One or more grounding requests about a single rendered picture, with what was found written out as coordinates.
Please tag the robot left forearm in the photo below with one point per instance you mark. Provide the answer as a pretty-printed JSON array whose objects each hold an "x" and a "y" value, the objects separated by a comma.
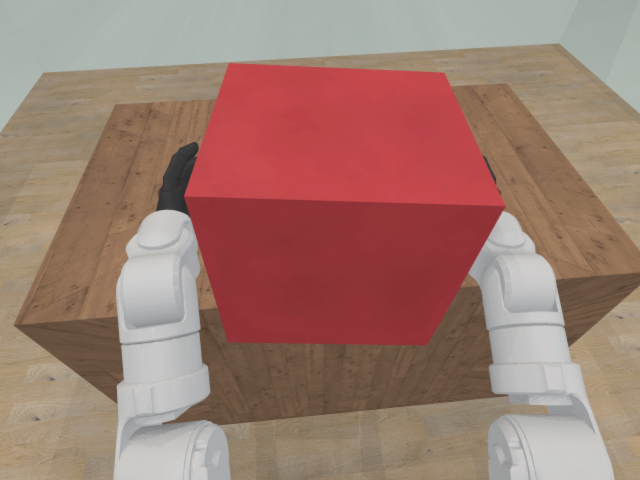
[{"x": 158, "y": 319}]

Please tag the robot left hand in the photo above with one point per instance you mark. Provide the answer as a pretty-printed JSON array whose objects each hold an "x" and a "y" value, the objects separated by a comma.
[{"x": 176, "y": 179}]

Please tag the pedestal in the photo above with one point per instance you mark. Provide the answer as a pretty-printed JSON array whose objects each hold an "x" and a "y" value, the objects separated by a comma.
[{"x": 71, "y": 308}]

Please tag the robot right hand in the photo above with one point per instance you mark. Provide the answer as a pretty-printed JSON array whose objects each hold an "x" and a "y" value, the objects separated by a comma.
[{"x": 494, "y": 178}]

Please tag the right robot upper arm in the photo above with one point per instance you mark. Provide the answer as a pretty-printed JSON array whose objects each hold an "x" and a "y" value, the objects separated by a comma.
[{"x": 545, "y": 447}]

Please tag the left robot upper arm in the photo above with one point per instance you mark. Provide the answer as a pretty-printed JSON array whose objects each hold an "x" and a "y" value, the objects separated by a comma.
[{"x": 196, "y": 450}]

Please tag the robot right forearm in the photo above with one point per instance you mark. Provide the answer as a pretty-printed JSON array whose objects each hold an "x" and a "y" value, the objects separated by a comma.
[{"x": 531, "y": 358}]

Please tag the carton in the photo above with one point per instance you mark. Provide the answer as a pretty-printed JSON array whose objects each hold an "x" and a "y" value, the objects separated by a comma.
[{"x": 338, "y": 205}]

